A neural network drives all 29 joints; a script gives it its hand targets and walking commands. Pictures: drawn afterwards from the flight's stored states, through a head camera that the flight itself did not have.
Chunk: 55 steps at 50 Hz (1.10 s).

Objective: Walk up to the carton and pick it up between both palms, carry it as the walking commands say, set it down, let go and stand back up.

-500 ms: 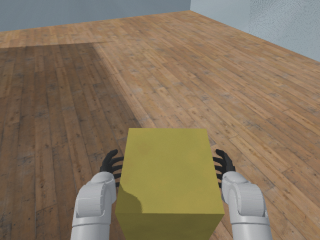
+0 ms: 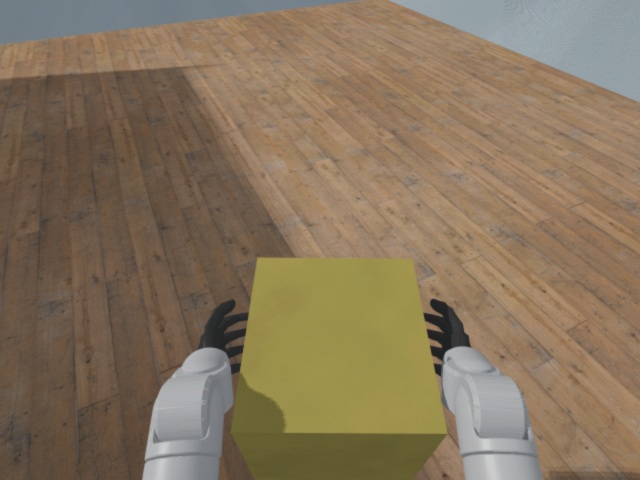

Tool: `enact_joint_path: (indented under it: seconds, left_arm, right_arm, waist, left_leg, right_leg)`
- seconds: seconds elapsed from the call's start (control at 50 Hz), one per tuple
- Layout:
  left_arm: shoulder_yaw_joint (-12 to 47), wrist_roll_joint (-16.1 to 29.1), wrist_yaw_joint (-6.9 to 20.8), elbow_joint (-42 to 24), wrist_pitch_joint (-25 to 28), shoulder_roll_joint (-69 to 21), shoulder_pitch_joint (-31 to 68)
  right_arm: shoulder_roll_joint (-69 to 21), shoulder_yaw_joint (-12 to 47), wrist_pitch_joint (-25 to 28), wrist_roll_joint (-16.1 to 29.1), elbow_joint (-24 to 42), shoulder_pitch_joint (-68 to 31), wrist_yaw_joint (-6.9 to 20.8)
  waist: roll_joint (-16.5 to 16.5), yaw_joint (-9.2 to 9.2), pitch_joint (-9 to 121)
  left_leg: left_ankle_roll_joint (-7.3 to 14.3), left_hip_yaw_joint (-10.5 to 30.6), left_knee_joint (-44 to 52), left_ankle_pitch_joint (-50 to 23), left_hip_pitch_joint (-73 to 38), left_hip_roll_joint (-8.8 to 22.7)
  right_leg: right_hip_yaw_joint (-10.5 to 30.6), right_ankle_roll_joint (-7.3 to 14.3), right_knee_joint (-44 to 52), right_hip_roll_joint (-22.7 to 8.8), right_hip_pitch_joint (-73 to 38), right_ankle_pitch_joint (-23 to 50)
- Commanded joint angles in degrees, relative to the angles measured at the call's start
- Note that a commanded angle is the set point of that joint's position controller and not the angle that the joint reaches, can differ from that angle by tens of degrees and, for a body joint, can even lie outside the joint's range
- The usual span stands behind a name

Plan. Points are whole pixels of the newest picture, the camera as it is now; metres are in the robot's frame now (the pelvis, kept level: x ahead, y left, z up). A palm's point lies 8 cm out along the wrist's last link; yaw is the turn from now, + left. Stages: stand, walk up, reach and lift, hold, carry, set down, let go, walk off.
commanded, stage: carry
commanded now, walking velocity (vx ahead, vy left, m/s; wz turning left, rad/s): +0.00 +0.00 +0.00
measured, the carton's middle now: (333, 378) +0.28 +0.00 -0.02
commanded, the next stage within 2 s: none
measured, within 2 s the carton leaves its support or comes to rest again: neither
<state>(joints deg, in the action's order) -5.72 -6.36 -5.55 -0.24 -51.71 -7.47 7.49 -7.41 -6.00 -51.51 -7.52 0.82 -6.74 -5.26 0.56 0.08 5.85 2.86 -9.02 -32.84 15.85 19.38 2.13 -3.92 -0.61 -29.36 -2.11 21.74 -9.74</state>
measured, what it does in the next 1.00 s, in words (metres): walks ahead: left foot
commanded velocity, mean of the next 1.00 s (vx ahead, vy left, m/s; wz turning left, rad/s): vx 0.31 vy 0.00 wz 0.00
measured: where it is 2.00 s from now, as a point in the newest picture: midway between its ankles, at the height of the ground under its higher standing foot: (331, 364)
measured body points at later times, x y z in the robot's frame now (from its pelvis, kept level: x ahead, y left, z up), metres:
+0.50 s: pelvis +0.01 +0.00 +0.00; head -0.02 -0.01 +0.45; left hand +0.29 +0.14 +0.04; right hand +0.28 -0.15 +0.04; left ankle +0.02 +0.08 -0.73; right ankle +0.06 -0.13 -0.73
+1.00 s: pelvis +0.13 +0.00 +0.01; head +0.12 +0.00 +0.46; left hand +0.42 +0.14 +0.07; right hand +0.41 -0.15 +0.06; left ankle +0.12 +0.09 -0.73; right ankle +0.08 -0.12 -0.70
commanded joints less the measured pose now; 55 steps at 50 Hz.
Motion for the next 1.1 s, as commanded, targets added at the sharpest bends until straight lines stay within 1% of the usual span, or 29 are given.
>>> enact_joint_path:
  seconds: [0.0, 0.02, 0.06, 0.14, 0.18, 0.28, 0.3, 0.32, 0.34, 0.36, 0.38, 0.4, 0.44, 0.52, 0.56, 0.62, 0.66, 0.7, 0.72, 0.76, 0.8, 0.82, 0.84, 0.86, 0.9, 0.94, 0.96, 0.98, 1.08]
  left_arm:
    - [24.8, 9.9, 11.4, -1.2, 2.9, -42.2, 21.2]
    - [30.7, 14.5, 10.9, -12.2, 2.1, -43.0, 23.2]
    - [25.7, 8.7, 10.8, -0.9, 1.9, -41.6, 19.0]
    - [28.0, 10.4, 11.2, -2.8, 3.6, -42.6, 22.5]
    - [33.2, 15.4, 10.5, -16.6, 3.9, -43.7, 28.8]
    - [31.4, 14.1, 10.4, -13.0, 1.8, -43.2, 26.2]
    - [26.8, 8.8, 10.6, -1.2, 2.2, -40.2, 19.0]
    - [26.7, 8.9, 10.7, -1.7, 3.3, -40.4, 19.4]
    - [32.0, 13.9, 10.3, -12.1, 2.3, -42.5, 21.9]
    - [27.7, 9.2, 10.6, -3.4, 2.7, -39.8, 20.3]
    - [30.8, 13.4, 10.6, -11.0, 3.0, -42.3, 24.4]
    - [26.1, 9.7, 11.0, -1.1, 3.7, -40.4, 23.7]
    - [41.5, 22.7, 10.7, -27.0, -2.3, -47.5, 26.1]
    - [38.5, 19.8, 12.3, -22.7, -9.9, -46.4, 25.5]
    - [36.3, 18.8, 12.7, -18.2, -12.8, -45.0, 24.9]
    - [33.9, 18.0, 13.7, -13.2, -14.1, -43.8, 22.1]
    - [38.5, 23.0, 14.3, -18.5, -14.9, -48.7, 26.1]
    - [39.6, 24.4, 14.5, -22.3, -15.4, -50.2, 31.9]
    - [38.6, 23.0, 14.3, -18.7, -16.3, -50.4, 31.8]
    - [38.1, 23.1, 14.0, -18.4, -16.7, -51.4, 34.0]
    - [36.0, 20.2, 13.3, -13.0, -17.1, -49.8, 30.0]
    - [31.7, 16.2, 13.7, -5.8, -14.9, -49.4, 31.6]
    - [35.8, 17.7, 13.4, -12.8, -14.3, -49.6, 33.0]
    - [42.8, 23.5, 13.9, -22.9, -15.0, -53.1, 38.7]
    - [39.5, 22.0, 14.7, -18.0, -14.5, -53.6, 38.0]
    - [32.4, 18.3, 15.0, -10.2, -12.4, -50.2, 33.4]
    - [27.9, 14.7, 14.9, -2.1, -9.7, -50.1, 31.1]
    - [35.6, 21.3, 14.8, -16.5, -10.4, -54.6, 30.5]
    - [36.1, 20.2, 12.7, -20.3, -9.2, -54.3, 28.5]
  right_arm:
    - [-41.5, 24.4, 3.4, 9.6, 4.1, -23.4, 10.8]
    - [-41.7, 30.3, 2.9, 14.9, 16.9, -27.4, 10.5]
    - [-39.6, 26.1, 2.1, 10.4, 6.2, -23.3, 11.0]
    - [-41.5, 26.5, 3.8, 11.0, 4.5, -24.5, 11.6]
    - [-43.9, 30.7, 3.5, 15.7, 13.7, -26.1, 11.7]
    - [-41.6, 29.5, 2.2, 15.6, 15.7, -28.8, 11.0]
    - [-38.6, 25.2, 2.4, 10.4, 4.5, -22.7, 11.4]
    - [-40.3, 25.8, 3.8, 10.1, 3.9, -21.7, 11.4]
    - [-40.4, 30.4, 2.8, 14.8, 15.8, -24.5, 10.9]
    - [-39.2, 26.3, 3.0, 10.6, 4.2, -20.9, 11.5]
    - [-42.3, 30.1, 3.0, 14.5, 12.1, -26.0, 11.4]
    - [-39.7, 24.9, 3.6, 9.4, 2.1, -24.0, 11.4]
    - [-47.4, 43.1, -2.6, 24.5, 29.5, -31.8, 11.1]
    - [-47.5, 40.4, -10.5, 23.1, 22.6, -28.1, 11.2]
    - [-44.9, 39.8, -13.1, 21.9, 21.1, -29.7, 10.9]
    - [-44.0, 38.2, -14.5, 19.8, 16.5, -27.9, 11.8]
    - [-48.0, 42.3, -15.6, 23.7, 25.0, -34.2, 12.1]
    - [-52.2, 42.4, -16.5, 25.6, 24.0, -35.4, 13.1]
    - [-50.8, 39.4, -17.1, 23.9, 19.8, -32.6, 13.2]
    - [-52.2, 37.6, -17.8, 24.2, 16.8, -32.9, 13.9]
    - [-49.1, 32.6, -17.6, 21.5, 10.6, -28.6, 13.9]
    - [-49.3, 27.3, -15.2, 17.1, -1.1, -24.9, 14.3]
    - [-49.1, 29.3, -14.2, 18.8, 4.5, -22.8, 14.6]
    - [-53.5, 35.8, -14.1, 23.3, 14.3, -24.5, 14.9]
    - [-54.7, 35.6, -13.7, 22.4, 15.0, -33.7, 14.7]
    - [-51.9, 31.2, -10.8, 17.8, 9.7, -32.1, 13.2]
    - [-50.2, 28.6, -8.0, 15.1, 6.6, -34.5, 13.0]
    - [-53.0, 40.7, -8.4, 24.6, 26.7, -43.5, 12.4]
    - [-53.7, 40.8, -9.6, 25.1, 27.1, -35.8, 12.1]
  waist:
    - [-2.7, 0.30, 17.0]
    - [-1.7, 0.39, 14.4]
    - [0.2, 0.05, 14.5]
    - [1.4, 0.11, 14.2]
    - [0.3, 0.11, 15.3]
    - [4.0, 0.19, 12.8]
    - [2.8, 0.12, 13.5]
    - [0.0, 0.34, 14.8]
    - [1.0, 0.19, 16.1]
    - [0.6, 0.09, 15.3]
    - [-0.1, 0.26, 13.9]
    - [-0.6, -0.16, 12.0]
    - [1.9, -0.23, 9.2]
    - [5.5, 0.80, 6.3]
    - [1.7, 0.85, 7.4]
    - [-4.5, -0.06, 9.5]
    - [-19.1, -1.12, 8.4]
    - [-13.8, -1.43, 3.7]
    - [-7.9, -1.00, 3.1]
    - [-8.3, -0.38, 4.8]
    - [2.3, 1.08, 8.7]
    - [7.5, 1.47, 10.1]
    - [22.4, 2.69, 12.6]
    - [24.6, 3.36, 6.5]
    - [8.5, 1.52, 7.4]
    - [4.7, 1.95, 7.6]
    - [5.9, 2.03, 8.5]
    - [2.4, 1.88, 10.3]
    - [4.4, 0.33, 18.9]
  left_leg:
    - [-0.1, 8.4, 7.4, -4.8, -4.9, 8.0]
    - [-0.3, 7.5, 7.1, -5.6, -3.0, 7.2]
    - [-0.3, 8.2, 8.5, -8.3, -3.6, 7.3]
    - [-1.1, 7.9, 8.9, -13.4, -6.4, 8.5]
    - [-0.7, 6.5, 8.2, -10.3, -4.4, 7.6]
    - [-0.6, 6.3, 8.1, -8.9, -5.5, 7.0]
    - [-0.5, 7.3, 8.6, -9.9, -6.8, 7.6]
    - [-0.6, 7.8, 8.6, -10.7, -6.7, 7.8]
    - [-0.4, 6.7, 7.0, -13.4, -6.5, 7.5]
    - [-0.4, 7.8, 7.8, -8.0, -4.3, 7.3]
    - [-0.9, 6.7, 8.2, -4.0, -5.0, 6.6]
    - [0.2, 7.6, 8.8, 2.2, -2.8, 6.5]
    - [0.9, 8.3, 10.5, 13.1, -3.4, 6.7]
    - [5.0, 18.8, 22.0, 32.2, -4.1, 13.9]
    - [4.9, 17.3, 19.5, 28.8, -3.1, 14.2]
    - [1.1, 7.0, 5.9, 18.1, -1.0, 7.3]
    - [-2.3, -0.1, -11.0, 11.2, 15.8, -0.3]
    - [-3.0, 4.2, -17.0, 12.7, 25.8, 2.2]
    - [-2.4, 5.6, -13.1, 13.6, 22.1, 3.5]
    - [-2.0, 3.4, 1.1, 9.7, 13.3, 3.3]
    - [-1.2, 0.7, 14.7, -1.8, -9.0, 0.1]
    - [0.8, 9.3, 17.7, 2.1, -17.9, 5.1]
    - [5.9, 25.0, 26.1, 12.8, -25.8, 15.7]
    - [8.8, 33.0, 30.9, 22.8, -27.5, 20.1]
    - [9.0, 28.3, 28.4, 24.5, -23.0, 20.8]
    - [10.2, 25.7, 24.2, 4.0, -23.0, 21.2]
    - [9.8, 21.9, 23.0, -0.5, -23.3, 20.3]
    - [8.2, 18.7, 22.4, -3.7, -24.0, 18.5]
    - [1.8, 3.6, 7.3, -24.1, -21.6, 10.4]
  right_leg:
    - [4.4, 2.1, 3.7, -4.3, -8.7, 4.1]
    - [3.8, 1.5, 3.2, -4.5, -9.1, 6.9]
    - [3.8, 1.9, 1.5, -4.4, -8.8, 6.8]
    - [2.2, 1.1, 1.1, -3.4, -6.0, 3.4]
    - [3.0, 1.0, 1.4, -4.7, -9.0, 6.9]
    - [3.6, 1.4, 1.9, -4.6, -5.0, 4.6]
    - [3.7, 1.9, 2.2, -4.3, -5.7, 4.8]
    - [2.8, 1.7, 1.6, -4.1, -7.5, 5.4]
    - [3.4, 1.2, 0.8, -4.9, -8.2, 9.2]
    - [3.7, 1.7, 2.2, -4.7, -8.4, 4.9]
    - [3.4, 1.5, 2.7, -4.2, -7.2, 4.0]
    - [2.0, 2.1, 0.9, -3.2, -7.1, -1.7]
    - [1.6, 2.4, 2.7, -2.9, -4.0, -15.1]
    - [-1.7, 2.8, -3.1, -0.6, 1.0, -20.3]
    - [-2.1, 3.5, -1.7, -1.3, -1.8, -18.0]
    - [5.0, 5.6, 10.5, -4.6, -10.0, -17.6]
    - [24.5, 9.5, 21.6, -15.1, -23.0, -22.8]
    - [29.8, 12.8, 23.4, -20.7, -26.3, -16.4]
    - [27.4, 12.5, 22.5, -20.3, -24.1, -12.7]
    - [17.7, 10.9, 18.1, -17.3, -20.3, -9.2]
    - [5.2, 5.6, 9.7, -9.6, -7.8, -10.0]
    - [-1.2, 2.6, 0.8, -5.7, -0.9, -10.5]
    - [-5.6, 0.0, -10.4, -1.8, 8.7, -12.9]
    - [-2.5, 0.8, -18.9, -0.6, 22.3, -17.4]
    - [1.6, 1.3, -18.7, -2.9, 17.5, -16.3]
    - [0.3, 1.4, -10.9, -2.7, 15.6, -20.9]
    - [-1.6, 0.4, -10.0, -2.5, 14.3, -19.5]
    - [-1.5, 0.3, -9.0, -1.7, 12.2, -15.4]
    - [-8.3, 1.8, 10.0, 4.3, -13.3, -0.2]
